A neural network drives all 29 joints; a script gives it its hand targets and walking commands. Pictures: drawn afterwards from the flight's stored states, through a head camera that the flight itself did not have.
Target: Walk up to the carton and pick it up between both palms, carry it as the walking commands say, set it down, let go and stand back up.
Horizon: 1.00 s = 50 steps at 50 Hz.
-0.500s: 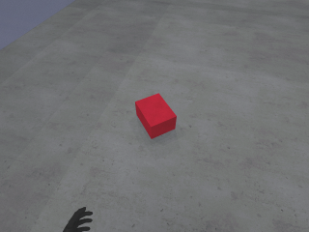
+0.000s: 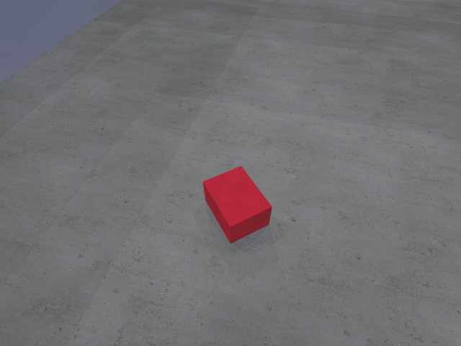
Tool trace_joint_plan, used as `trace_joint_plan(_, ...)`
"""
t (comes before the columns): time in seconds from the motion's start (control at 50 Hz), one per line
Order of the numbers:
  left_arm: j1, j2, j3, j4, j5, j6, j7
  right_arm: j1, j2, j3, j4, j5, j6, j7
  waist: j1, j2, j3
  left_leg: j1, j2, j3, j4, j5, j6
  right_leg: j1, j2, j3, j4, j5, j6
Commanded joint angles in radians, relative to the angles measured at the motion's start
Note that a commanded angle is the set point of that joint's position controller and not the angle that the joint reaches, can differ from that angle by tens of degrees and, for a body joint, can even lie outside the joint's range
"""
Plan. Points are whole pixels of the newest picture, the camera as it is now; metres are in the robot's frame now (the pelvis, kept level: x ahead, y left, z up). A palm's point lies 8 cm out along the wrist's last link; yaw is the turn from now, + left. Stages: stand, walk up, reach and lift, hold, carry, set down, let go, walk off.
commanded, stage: walk up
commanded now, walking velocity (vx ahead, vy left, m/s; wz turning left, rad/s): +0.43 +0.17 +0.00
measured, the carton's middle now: (236, 203) +0.86 +0.00 -0.69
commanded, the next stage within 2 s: none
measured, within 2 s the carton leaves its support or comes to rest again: neither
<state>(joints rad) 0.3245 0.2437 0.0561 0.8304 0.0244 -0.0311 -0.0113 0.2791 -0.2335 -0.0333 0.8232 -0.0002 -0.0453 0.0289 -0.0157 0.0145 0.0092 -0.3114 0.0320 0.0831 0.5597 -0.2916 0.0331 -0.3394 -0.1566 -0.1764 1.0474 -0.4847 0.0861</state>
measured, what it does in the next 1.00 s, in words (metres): walks ahead: right foot, then left foot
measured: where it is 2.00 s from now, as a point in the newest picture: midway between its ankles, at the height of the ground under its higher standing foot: outside the picture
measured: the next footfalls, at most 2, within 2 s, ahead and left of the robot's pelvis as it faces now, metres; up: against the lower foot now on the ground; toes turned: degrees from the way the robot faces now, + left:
right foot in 0.24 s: +0.13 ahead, -0.15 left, +0.00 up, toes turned -13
left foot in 0.48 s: +0.21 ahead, +0.13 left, +0.00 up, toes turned +5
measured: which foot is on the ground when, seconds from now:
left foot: down 0.00-0.24, up 0.26-0.46, down 0.48-0.90, up 0.92-1.00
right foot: up 0.00-0.22, down 0.24-0.50, up 0.52-0.88, down 0.90-1.00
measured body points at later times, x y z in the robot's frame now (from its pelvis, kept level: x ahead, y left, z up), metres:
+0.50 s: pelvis +0.14 +0.02 -0.01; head +0.18 +0.01 +0.44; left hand +0.17 +0.29 -0.14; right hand +0.24 -0.23 -0.14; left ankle +0.17 +0.12 -0.74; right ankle +0.09 -0.14 -0.73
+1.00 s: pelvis +0.22 +0.01 +0.00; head +0.24 -0.02 +0.44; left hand +0.32 +0.27 -0.12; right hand +0.26 -0.25 -0.15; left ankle +0.17 +0.13 -0.68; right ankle +0.20 -0.12 -0.74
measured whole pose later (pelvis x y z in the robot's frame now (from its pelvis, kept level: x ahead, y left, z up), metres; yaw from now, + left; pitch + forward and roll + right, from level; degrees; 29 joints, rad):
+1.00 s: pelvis +0.22 +0.01 +0.00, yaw +0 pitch +2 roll +1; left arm 0.21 0.21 0.04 0.84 0.02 0.00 0.03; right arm 0.33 -0.28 -0.03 0.82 0.00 0.02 0.01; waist -0.01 0.06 0.02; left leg -0.43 0.02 0.04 1.02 -0.44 -0.02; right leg -0.27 -0.14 -0.18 0.59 -0.34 0.03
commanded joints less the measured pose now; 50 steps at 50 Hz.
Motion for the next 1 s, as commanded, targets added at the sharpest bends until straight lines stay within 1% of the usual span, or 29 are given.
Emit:
trace_joint_plan(0.0,-0.092,0.066,0.008,-0.078,0.001,0.001,-0.015,0.116,-0.138,-0.027,0.023,-0.04,-0.016,-0.023,-0.052,0.154,-0.006,0.23,0.208,-0.276,-0.298,0.398,0.109,-0.24,0.029,0.096,-0.013,0.059,-0.033)
trace_joint_plan(0.1,-0.195,0.033,-0.015,-0.062,-0.009,0.013,-0.006,0.166,-0.125,-0.031,0.038,-0.04,0.006,-0.022,-0.058,0.149,0.049,0.223,0.184,-0.181,-0.278,0.499,0.13,-0.138,0.077,0.027,-0.319,0.035,-0.008)
trace_joint_plan(0.12,-0.191,0.018,-0.018,-0.05,-0.013,0.009,-0.004,0.191,-0.119,-0.035,0.05,-0.043,0.012,-0.023,-0.066,0.223,0.014,0.259,0.161,-0.165,-0.243,0.554,0.121,-0.108,0.093,0.004,-0.38,0.064,-0.011)
trace_joint_plan(0.16,-0.145,0.041,-0.012,-0.015,-0.018,-0.002,0.008,0.162,-0.131,-0.039,0.044,-0.036,0.017,-0.021,-0.023,0.161,-0.091,0.267,0.129,-0.113,-0.15,0.611,0.094,0.038,0.099,-0.011,-0.524,0.202,-0.028)
trace_joint_plan(0.18,-0.05,0.072,0.005,0.017,-0.018,-0.011,0.02,0.152,-0.15,-0.039,0.04,-0.028,0.012,-0.025,0.017,0.144,-0.145,0.163,0.102,-0.102,-0.027,0.645,0.066,0.229,0.06,0.017,-0.625,0.306,-0.058)
trace_joint_plan(0.2,0.067,0.127,0.031,0.068,-0.007,-0.015,0.032,0.116,-0.124,-0.037,0.004,-0.018,0.005,-0.022,0.082,0.028,-0.204,0.015,0.062,-0.07,0.1,0.541,0.022,0.429,0.004,0.043,-0.623,0.381,-0.076)
trace_joint_plan(0.22,0.182,0.221,0.059,0.104,0.002,-0.013,0.042,0.07,-0.099,-0.03,-0.039,-0.013,0.0,-0.017,0.143,-0.157,-0.21,-0.19,0.002,-0.045,0.283,0.263,-0.028,0.567,-0.177,0.222,-0.647,0.557,-0.122)
trace_joint_plan(0.24,0.23,0.294,0.063,0.113,0.016,-0.005,0.049,0.028,-0.099,-0.031,-0.083,-0.005,0.005,-0.013,0.162,-0.291,-0.168,-0.393,-0.044,-0.033,0.533,-0.26,-0.065,0.596,-0.437,0.5,-0.7,0.86,-0.263)
trace_joint_plan(0.26,0.167,0.267,0.061,0.081,0.005,0.002,0.044,0.0,-0.098,-0.032,-0.081,-0.004,0.023,-0.009,0.123,-0.263,-0.112,-0.425,0.038,-0.087,0.64,-0.291,-0.083,0.483,-0.449,0.462,-0.698,0.839,-0.301)
trace_joint_plan(0.3,0.037,0.174,0.054,0.039,0.008,0.001,0.031,-0.002,-0.066,-0.025,-0.063,-0.017,0.038,0.007,0.07,-0.178,-0.038,-0.335,0.07,-0.088,0.548,-0.188,-0.086,0.319,-0.325,0.276,-0.703,0.703,-0.228)
trace_joint_plan(0.34,0.027,0.16,0.051,0.032,0.017,-0.001,0.029,0.004,-0.05,-0.004,-0.052,-0.017,0.042,0.024,0.062,-0.283,-0.046,-0.275,0.049,-0.039,0.367,-0.172,-0.096,0.291,-0.231,0.173,-0.697,0.729,-0.174)
trace_joint_plan(0.36,0.045,0.178,0.06,0.028,0.02,0.0,0.031,-0.016,-0.038,0.012,-0.057,-0.016,0.042,0.028,0.062,-0.316,-0.057,-0.239,0.047,-0.028,0.258,-0.187,-0.093,0.303,-0.225,0.169,-0.682,0.727,-0.176)
trace_joint_plan(0.4,0.07,0.185,0.059,0.012,0.015,0.012,0.031,-0.046,-0.035,0.023,-0.04,-0.016,0.04,0.029,0.055,-0.249,-0.035,-0.163,0.021,0.032,0.126,-0.146,-0.095,0.24,-0.212,0.149,-0.67,0.703,-0.169)
trace_joint_plan(0.44,0.01,0.187,0.068,-0.023,0.01,0.011,0.023,0.057,-0.033,0.021,-0.012,-0.017,0.03,0.027,-0.018,-0.239,-0.132,0.069,0.009,0.07,-0.093,0.109,-0.072,0.164,-0.166,0.087,-0.588,0.493,-0.125)
trace_joint_plan(0.46,0.011,0.141,0.05,-0.024,0.008,0.007,0.019,0.139,-0.085,0.0,0.033,-0.017,0.015,0.015,-0.05,-0.151,-0.189,0.233,0.015,0.034,-0.132,0.169,-0.041,0.108,-0.086,0.022,-0.463,0.423,-0.09)
trace_joint_plan(0.48,0.016,0.099,0.041,-0.05,-0.002,0.003,0.013,0.204,-0.148,-0.02,0.05,-0.025,-0.001,0.003,-0.075,0.034,-0.229,0.349,0.151,-0.138,-0.194,0.265,0.013,-0.015,-0.009,-0.026,-0.279,0.262,-0.053)
trace_joint_plan(0.5,-0.007,0.063,0.026,-0.078,-0.004,0.008,0.015,0.256,-0.227,-0.047,0.054,-0.03,0.004,-0.007,-0.094,0.285,-0.239,0.459,0.328,-0.411,-0.234,0.42,0.111,-0.239,0.074,0.003,-0.068,-0.095,-0.031)
trace_joint_plan(0.52,-0.077,0.065,0.025,-0.088,0.006,0.021,0.016,0.281,-0.232,-0.047,0.073,-0.025,0.004,-0.018,-0.103,0.268,-0.174,0.435,0.369,-0.463,-0.243,0.443,0.161,-0.306,0.071,0.084,0.051,-0.194,-0.049)
trace_joint_plan(0.54,-0.123,0.069,0.02,-0.092,0.011,0.023,0.011,0.249,-0.206,-0.044,0.075,-0.028,-0.002,-0.029,-0.085,0.2,-0.058,0.349,0.35,-0.44,-0.26,0.418,0.163,-0.341,0.041,0.11,0.088,-0.142,-0.052)
trace_joint_plan(0.6,-0.112,0.058,0.006,-0.07,0.004,0.016,-0.001,0.143,-0.139,-0.027,0.029,-0.035,0.001,-0.037,-0.055,0.171,-0.006,0.285,0.228,-0.29,-0.267,0.473,0.114,-0.254,0.059,0.089,-0.044,-0.013,-0.031)
trace_joint_plan(0.66,-0.141,0.043,-0.003,-0.05,0.008,0.03,-0.002,0.175,-0.14,-0.036,0.046,-0.032,-0.001,-0.04,-0.062,0.156,-0.051,0.285,0.213,-0.248,-0.27,0.531,0.129,-0.173,0.08,0.057,-0.153,0.002,-0.016)
trace_joint_plan(0.72,-0.236,0.037,-0.006,-0.065,0.001,0.029,-0.007,0.213,-0.161,-0.051,0.047,-0.038,-0.002,-0.045,-0.075,0.103,0.034,0.275,0.296,-0.34,-0.324,0.375,0.155,-0.213,0.069,0.083,-0.196,-0.013,-0.016)
trace_joint_plan(0.76,-0.245,0.023,-0.015,-0.061,0.0,0.021,-0.01,0.189,-0.142,-0.044,0.047,-0.039,0.005,-0.041,-0.073,0.18,0.029,0.268,0.245,-0.281,-0.322,0.261,0.15,-0.166,0.074,0.081,-0.296,0.021,-0.021)
trace_joint_plan(0.82,-0.139,0.017,-0.021,-0.013,-0.018,-0.002,0.012,0.171,-0.114,-0.039,0.055,-0.042,0.022,-0.034,-0.02,0.191,-0.081,0.231,0.14,-0.16,-0.176,0.458,0.101,0.064,0.11,0.014,-0.571,0.189,-0.024)
trace_joint_plan(0.86,0.034,0.125,0.018,0.064,-0.015,-0.006,0.039,0.09,-0.114,-0.031,0.009,-0.04,0.027,-0.021,0.066,0.007,-0.127,-0.039,0.067,-0.12,0.001,0.289,0.037,0.404,-0.011,0.083,-0.685,0.392,-0.067)
trace_joint_plan(0.88,0.112,0.23,0.039,0.074,-0.006,0.002,0.062,0.051,-0.087,-0.027,-0.035,-0.031,0.029,-0.022,0.098,-0.139,-0.117,-0.242,-0.03,-0.078,0.195,0.026,-0.041,0.487,-0.258,0.299,-0.686,0.845,-0.115)
trace_joint_plan(0.9,0.152,0.265,0.049,0.084,0.0,0.009,0.061,0.057,-0.071,-0.024,-0.065,-0.025,0.041,-0.021,0.099,-0.216,-0.086,-0.362,-0.02,-0.062,0.433,-0.264,-0.069,0.477,-0.431,0.368,-0.658,1.092,-0.206)
trace_joint_plan(0.94,0.033,0.234,0.059,0.028,-0.011,0.029,0.057,0.035,-0.08,-0.032,-0.086,-0.038,0.068,-0.008,0.064,-0.226,-0.056,-0.381,0.022,-0.085,0.638,-0.225,-0.105,0.372,-0.417,0.294,-0.673,1.0,-0.251)
trace_joint_plan(0.98,-0.047,0.198,0.055,-0.014,-0.014,0.037,0.06,0.015,-0.097,-0.038,-0.088,-0.027,0.089,0.002,0.036,-0.242,-0.019,-0.309,0.028,-0.086,0.589,-0.178,-0.12,0.263,-0.308,0.172,-0.646,1.032,-0.213)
